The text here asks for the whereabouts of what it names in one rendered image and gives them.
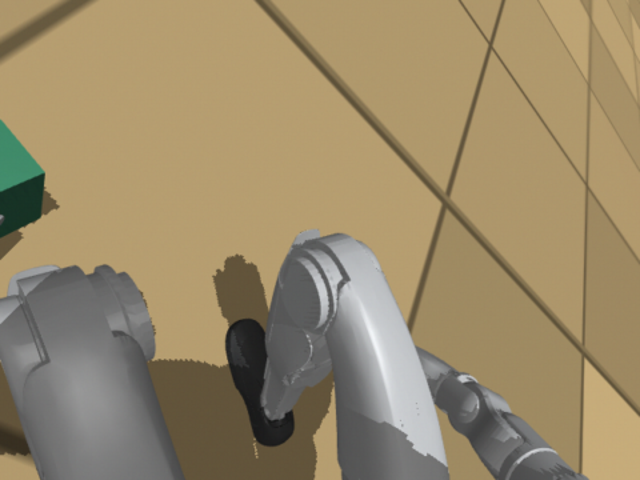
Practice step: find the right robot arm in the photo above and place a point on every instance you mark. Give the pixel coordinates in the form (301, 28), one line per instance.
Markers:
(508, 447)

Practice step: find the right robot foot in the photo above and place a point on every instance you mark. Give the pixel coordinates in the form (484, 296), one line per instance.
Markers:
(247, 357)

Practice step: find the carton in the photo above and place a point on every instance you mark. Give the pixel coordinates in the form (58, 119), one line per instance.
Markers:
(21, 184)

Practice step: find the right robot hand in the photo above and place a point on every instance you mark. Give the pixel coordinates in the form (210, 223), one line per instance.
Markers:
(435, 369)

